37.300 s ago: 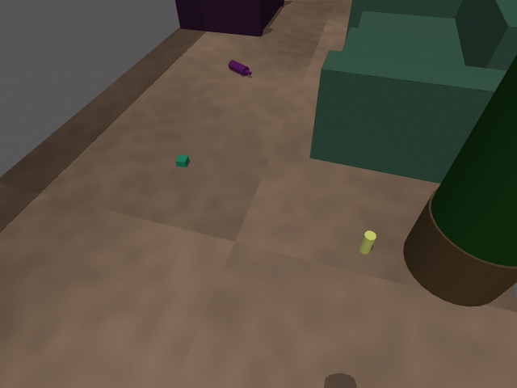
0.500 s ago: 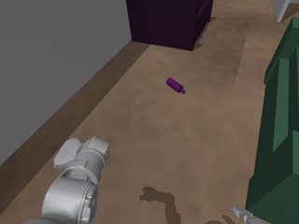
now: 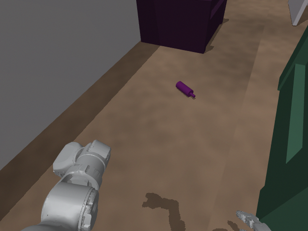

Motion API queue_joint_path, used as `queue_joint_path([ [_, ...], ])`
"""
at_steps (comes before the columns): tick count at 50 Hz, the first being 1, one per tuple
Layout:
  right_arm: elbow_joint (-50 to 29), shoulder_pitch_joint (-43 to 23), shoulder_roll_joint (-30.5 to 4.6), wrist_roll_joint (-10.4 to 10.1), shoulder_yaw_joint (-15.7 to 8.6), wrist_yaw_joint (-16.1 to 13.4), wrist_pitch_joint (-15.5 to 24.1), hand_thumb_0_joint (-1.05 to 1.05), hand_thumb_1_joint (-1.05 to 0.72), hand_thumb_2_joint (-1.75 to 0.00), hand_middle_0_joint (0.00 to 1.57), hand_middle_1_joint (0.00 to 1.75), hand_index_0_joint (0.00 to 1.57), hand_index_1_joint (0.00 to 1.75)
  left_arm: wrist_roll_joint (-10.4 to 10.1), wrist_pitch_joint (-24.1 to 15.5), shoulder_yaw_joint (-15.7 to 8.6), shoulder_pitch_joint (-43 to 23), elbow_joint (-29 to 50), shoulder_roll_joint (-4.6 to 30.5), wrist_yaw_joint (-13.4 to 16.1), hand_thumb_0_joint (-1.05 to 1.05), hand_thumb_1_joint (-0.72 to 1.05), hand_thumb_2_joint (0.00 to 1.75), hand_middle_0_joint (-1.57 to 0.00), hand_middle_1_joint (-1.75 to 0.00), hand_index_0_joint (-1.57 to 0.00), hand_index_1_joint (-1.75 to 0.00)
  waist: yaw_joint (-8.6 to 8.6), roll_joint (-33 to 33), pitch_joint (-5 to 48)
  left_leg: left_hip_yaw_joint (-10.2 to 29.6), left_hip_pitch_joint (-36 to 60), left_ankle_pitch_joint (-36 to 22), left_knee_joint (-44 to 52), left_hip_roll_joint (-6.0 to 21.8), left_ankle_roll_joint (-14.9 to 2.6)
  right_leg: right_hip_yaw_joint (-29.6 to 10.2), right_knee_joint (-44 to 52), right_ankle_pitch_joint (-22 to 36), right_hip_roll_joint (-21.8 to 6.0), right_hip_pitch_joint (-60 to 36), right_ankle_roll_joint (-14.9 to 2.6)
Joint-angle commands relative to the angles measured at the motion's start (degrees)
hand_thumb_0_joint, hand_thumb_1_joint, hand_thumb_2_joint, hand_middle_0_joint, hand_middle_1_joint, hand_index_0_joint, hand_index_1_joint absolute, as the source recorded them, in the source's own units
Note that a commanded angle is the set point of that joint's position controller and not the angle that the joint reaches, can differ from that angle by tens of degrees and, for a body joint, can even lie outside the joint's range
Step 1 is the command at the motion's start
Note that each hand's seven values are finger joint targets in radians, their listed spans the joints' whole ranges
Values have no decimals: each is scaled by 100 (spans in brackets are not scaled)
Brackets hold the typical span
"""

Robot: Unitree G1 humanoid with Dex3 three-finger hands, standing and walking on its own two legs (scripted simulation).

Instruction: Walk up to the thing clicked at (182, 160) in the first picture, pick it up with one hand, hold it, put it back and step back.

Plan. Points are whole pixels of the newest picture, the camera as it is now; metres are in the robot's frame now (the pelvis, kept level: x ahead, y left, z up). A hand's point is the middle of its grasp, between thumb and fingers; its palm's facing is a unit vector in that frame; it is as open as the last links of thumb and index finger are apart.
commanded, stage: hold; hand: left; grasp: from above
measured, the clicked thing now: (85, 170) +0.33 +0.24 -0.06
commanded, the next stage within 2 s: crouch in 0.10 s
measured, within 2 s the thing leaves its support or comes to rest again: neither
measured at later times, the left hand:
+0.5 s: hand (89, 176) +0.31 +0.22 -0.05, palm faces -0.18 -0.44 -0.88, open 8.7 cm
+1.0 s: hand (107, 196) +0.34 +0.24 -0.32, palm faces -0.07 -0.46 -0.88, open 8.6 cm
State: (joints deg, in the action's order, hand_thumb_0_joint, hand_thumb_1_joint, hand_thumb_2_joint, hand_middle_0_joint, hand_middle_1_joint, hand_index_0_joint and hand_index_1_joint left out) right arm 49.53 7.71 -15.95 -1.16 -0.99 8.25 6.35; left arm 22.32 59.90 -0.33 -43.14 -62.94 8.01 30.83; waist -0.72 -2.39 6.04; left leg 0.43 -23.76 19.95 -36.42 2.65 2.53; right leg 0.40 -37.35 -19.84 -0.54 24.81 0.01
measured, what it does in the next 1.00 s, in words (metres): lowers itself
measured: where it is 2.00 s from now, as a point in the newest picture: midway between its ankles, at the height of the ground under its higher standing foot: outside the picture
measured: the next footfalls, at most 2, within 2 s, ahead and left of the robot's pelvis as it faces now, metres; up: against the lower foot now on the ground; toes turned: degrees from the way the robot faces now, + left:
none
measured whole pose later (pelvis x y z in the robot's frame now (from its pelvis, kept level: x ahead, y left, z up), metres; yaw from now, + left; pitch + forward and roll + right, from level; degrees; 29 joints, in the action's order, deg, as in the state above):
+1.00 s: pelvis -0.09 +0.02 -0.20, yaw -3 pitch +34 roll -3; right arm 53.2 6.3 -14.0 7.3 -0.5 10.7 9.7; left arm 24.7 36.2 -17.9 -63.0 -87.3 20.0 46.0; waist -9.4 -1.7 10.2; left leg 3.6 -94.0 34.9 -94.9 3.0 1.9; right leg 0.7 -91.6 -32.2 0.5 93.3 1.6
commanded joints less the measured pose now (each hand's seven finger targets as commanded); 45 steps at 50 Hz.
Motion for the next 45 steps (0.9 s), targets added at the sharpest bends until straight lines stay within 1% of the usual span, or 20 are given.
queue_joint_path([
  [1, -659, -342, -808, -46, -229, -13, 209, 0, -90, -90, 20, 30, 20, 30, 368, -91, 176, -2505, 912, 896, 176, 0, 74, 63, -110, -49, -106, -54, -126, 419, 1913, -258, 645, -2179, 255, -341, -191, 145, 269, 2663, 231, -1104, -1],
  [2, -663, -345, -827, -47, -261, -22, 214, 0, -90, -90, 20, 30, 20, 30, 381, -108, 100, -2559, 915, 1019, 188, 0, 75, 63, -110, -50, -105, -55, -69, 396, 1935, -281, 594, -2199, 242, -349, -186, 126, 252, 2728, 220, -1100, 0],
  [3, -669, -369, -804, -50, -248, -17, 197, 0, -90, -90, 20, 30, 20, 30, 354, -141, 176, -2593, 1009, 867, 176, 0, 74, 65, -110, -50, -105, -55, -166, 385, 1977, -284, 647, -2204, 224, -356, -200, 105, 256, 2855, 211, -1128, 20],
  [4, -664, -323, -822, -44, -275, -24, 205, 0, -90, -90, 20, 30, 20, 30, 382, -128, 99, -2530, 896, 995, 186, 0, 76, 66, -111, -52, -107, -57, -83, 366, 1970, -299, 561, -2176, 237, -362, -188, 110, 234, 2793, 205, -1158, 4],
  [9, -695, -301, -845, -31, -296, -29, 162, 0, -90, -90, 20, 30, 20, 30, 432, -160, 66, -2492, 962, 1067, 211, 0, 72, 61, -108, -49, -104, -53, -52, 295, 2054, -281, 645, -2357, 247, -342, -166, 161, 178, 2867, 237, -1196, -27],
  [10, -740, -308, -846, -19, -304, -34, 146, 0, -90, -91, 20, 30, 20, 30, 440, -154, 29, -2471, 987, 1112, 221, 0, 80, 69, -116, -57, -112, -59, -13, 231, 2035, -284, 632, -2411, 260, -338, -151, 175, 155, 2822, 248, -1177, -51],
  [11, -712, -365, -797, -18, -283, -29, 147, 0, -84, -88, 20, 30, 20, 30, 419, -146, 128, -2398, 952, 893, 215, 0, 81, 76, -108, -57, -108, -58, -63, 243, 1984, -284, 655, -2360, 259, -342, -162, 153, 198, 2825, 240, -1163, -32],
  [13, -696, -307, -811, -18, -288, -32, 140, 0, -85, -89, 20, 30, 20, 30, 481, -140, 76, -2316, 721, 1016, 227, 0, 77, 68, -102, -63, -104, -62, -71, 440, 1844, -300, 511, -2177, 251, -351, -190, 135, 270, 2724, 228, -1120, -5],
  [16, -582, -253, -782, -21, -271, -37, 172, 0, -85, -89, 20, 30, 20, 30, 462, -199, 59, -2279, 347, 957, 211, 0, 74, 68, -101, -62, -102, -61, -147, 694, 1664, -322, 299, -1823, 223, -335, -239, 44, 364, 2582, 192, -955, 46],
  [17, -552, -239, -794, -23, -292, -42, 179, 0, -86, -89, 20, 30, 20, 30, 446, -237, -2, -2241, 223, 1011, 216, 0, 74, 69, -102, -61, -103, -61, -92, 687, 1557, -344, 205, -1798, 209, -318, -230, 53, 360, 2472, 189, -892, 29],
  [22, -356, -46, -705, 13, -283, -49, 313, 0, -86, -89, 20, 30, 20, 30, 410, -556, -101, -2452, -399, 975, 241, 0, 75, 69, -103, -61, -104, -60, -286, 849, 1337, -389, -338, -1263, -45, -310, -271, -137, 368, 2218, 102, -459, 52],
  [25, -244, 88, -697, 99, -304, -45, 376, 0, -86, -89, 20, 30, 20, 30, 549, -869, -195, -2633, -670, 1029, 341, 0, 73, 65, -101, -61, -103, -60, -446, 835, 1522, -385, -756, -1162, -436, -301, -250, -207, 12, 2184, 111, -65, 40],
  [29, -114, 273, -716, 297, -352, 24, 508, 0, -86, -89, 20, 30, 20, 30, 948, -1290, -443, -2982, -1070, 1433, 688, 0, 74, 59, -101, -62, -104, -59, -433, 407, 2087, -382, -1659, -1170, -1402, -269, -138, -212, -1020, 2065, 122, 734, -2],
  [32, -132, 361, -705, 469, -366, 148, 615, 0, -87, -89, 20, 30, 20, 30, 1108, -1506, -655, -3162, -1444, 1561, 1094, 0, 70, 57, -100, -61, -102, -59, -408, 165, 2296, -325, -2553, -923, -2209, -242, -70, -151, -1837, 1460, 175, 1667, -71],
  [34, -130, 370, -713, 551, -375, 223, 639, 0, -88, -89, 20, 30, 20, 30, 996, -1635, -827, -3254, -1649, 1419, 1334, 0, 67, 57, -99, -59, -101, -58, -441, 32, 2539, -284, -2942, -772, -2589, -252, -35, -145, -2211, 1183, 205, 2189, -95],
  [36, -161, 310, -754, 607, -370, 265, 663, 0, -88, -89, 20, 30, 20, 30, 772, -1749, -1062, -3448, -1769, 1475, 1511, 0, 68, 59, -103, -56, -104, -55, -444, -185, 2791, -202, -3277, -592, -2899, -228, 9, -27, -2602, 840, 255, 2683, -123],
  [39, -172, 282, -867, 652, -355, 295, 612, 0, -88, -90, 20, 30, 20, 30, 407, -1963, -1308, -3643, -1743, 1475, 1677, 0, 67, 65, -106, -54, -105, -56, -597, -245, 3180, -53, -3625, -218, -3465, -195, 16, 154, -3174, 444, 319, 3601, -150],
  [43, -43, 405, -1037, 721, -312, 243, 504, 0, -89, -90, 20, 30, 20, 30, 306, -2272, -1465, -4391, -1557, 1855, 1755, 0, 74, 68, -113, -53, -111, -55, -889, -503, 3874, 172, -3849, 105, -4152, -90, 96, 336, -3943, 147, 283, 4558, -126],
  [44, 25, 442, -1049, 743, -286, 224, 478, 0, -89, -90, 20, 30, 20, 30, 407, -2333, -1523, -4556, -1581, 2046, 1779, 0, 75, 68, -114, -52, -112, -55, -908, -608, 3897, 207, -4012, 259, -4288, -76, 104, 352, -4090, -1, 261, 4809, -116],
  [45, 74, 496, -1119, 773, -328, 206, 445, 0, -89, -90, 20, 30, 20, 30, 393, -2392, -1463, -4620, -1571, 1997, 1774, 0, 77, 70, -116, -53, -114, -56, -1000, -631, 3829, 222, -4139, 416, -4426, -65, 108, 397, -4219, -154, 254, 5105, -112],
])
